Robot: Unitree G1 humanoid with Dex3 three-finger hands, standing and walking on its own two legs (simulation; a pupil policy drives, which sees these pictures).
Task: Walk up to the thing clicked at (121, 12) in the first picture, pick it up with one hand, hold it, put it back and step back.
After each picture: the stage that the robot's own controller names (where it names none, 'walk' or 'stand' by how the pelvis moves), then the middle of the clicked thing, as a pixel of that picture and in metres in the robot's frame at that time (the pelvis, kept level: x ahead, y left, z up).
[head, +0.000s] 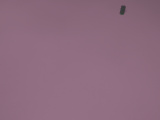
stand; (122, 10) +1.99 -0.53 -0.72
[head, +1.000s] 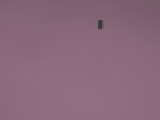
walk; (100, 24) +1.89 -0.05 -0.69
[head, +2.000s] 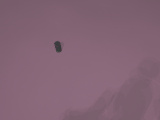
walk; (58, 46) +1.21 +0.38 -0.72
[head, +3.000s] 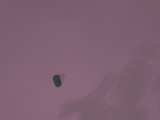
walk; (57, 81) +0.77 +0.31 -0.71
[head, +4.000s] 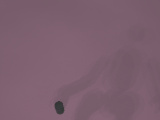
walk; (59, 108) +0.48 +0.20 -0.69
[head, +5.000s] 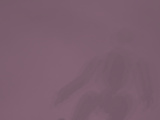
stand; out of the picture +0.34 +0.18 -0.71
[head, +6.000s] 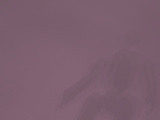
stand; out of the picture +0.32 +0.18 -0.72
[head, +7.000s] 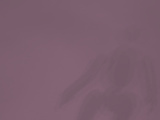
stand; out of the picture +0.33 +0.19 -0.73
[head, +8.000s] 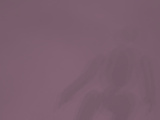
stand; out of the picture +0.32 +0.19 -0.73
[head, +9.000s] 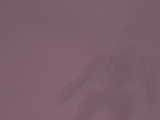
stand; out of the picture +0.31 +0.20 -0.73
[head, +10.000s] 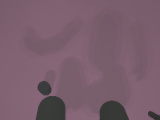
go down; (45, 88) +0.36 +0.21 -0.48
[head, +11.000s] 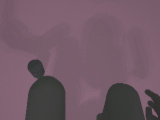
go down; (36, 69) +0.39 +0.24 -0.32
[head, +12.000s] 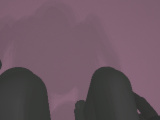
close in; out of the picture +0.37 +0.27 -0.24
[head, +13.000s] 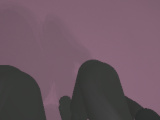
close; out of the picture +0.36 +0.28 -0.21
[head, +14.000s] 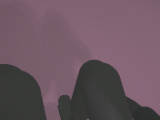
lift; out of the picture +0.35 +0.29 -0.22
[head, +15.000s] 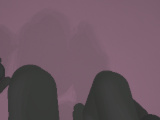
lift; out of the picture +0.30 +0.27 -0.16
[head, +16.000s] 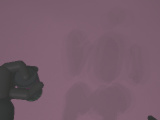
lift; (29, 84) +0.32 +0.19 +0.02
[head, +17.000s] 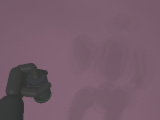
hold; (39, 86) +0.33 +0.17 -0.01
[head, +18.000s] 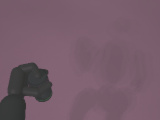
hold; (40, 86) +0.33 +0.17 +0.00
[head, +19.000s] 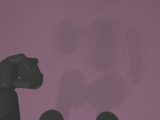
crouch; (31, 75) +0.37 +0.19 -0.07
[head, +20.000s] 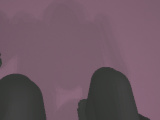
lower; out of the picture +0.39 +0.27 -0.17
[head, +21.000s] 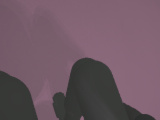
lower; out of the picture +0.39 +0.30 -0.22
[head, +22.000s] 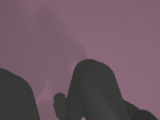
lower; out of the picture +0.38 +0.31 -0.22
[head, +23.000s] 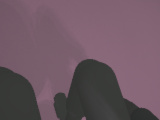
lower; out of the picture +0.38 +0.31 -0.22
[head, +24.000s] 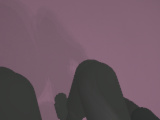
lower; out of the picture +0.37 +0.31 -0.22
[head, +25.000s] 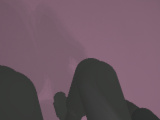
withdraw; out of the picture +0.36 +0.28 -0.22
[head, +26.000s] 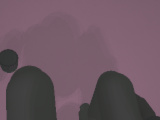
stand; (8, 61) +0.38 +0.26 -0.26
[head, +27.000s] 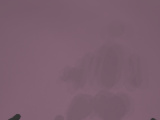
stand; out of the picture +0.32 +0.18 -0.64
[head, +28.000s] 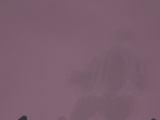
stand; out of the picture +0.35 +0.19 -0.66
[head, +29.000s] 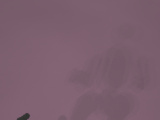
stand; out of the picture +0.33 +0.19 -0.67
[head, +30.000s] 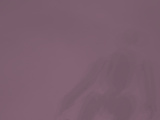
walk; out of the picture +0.35 +0.18 -0.72
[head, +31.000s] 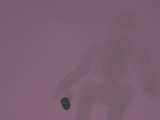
walk; (65, 103) +0.48 +0.19 -0.71
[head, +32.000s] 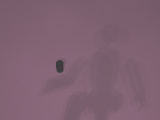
walk; (59, 66) +0.79 +0.14 -0.70
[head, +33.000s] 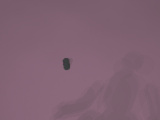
stand; (66, 64) +0.98 +0.19 -0.70
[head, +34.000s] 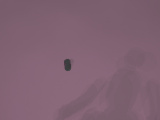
stand; (67, 65) +0.97 +0.19 -0.73
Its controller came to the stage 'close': yes
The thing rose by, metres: 0.70
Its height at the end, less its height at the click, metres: +0.00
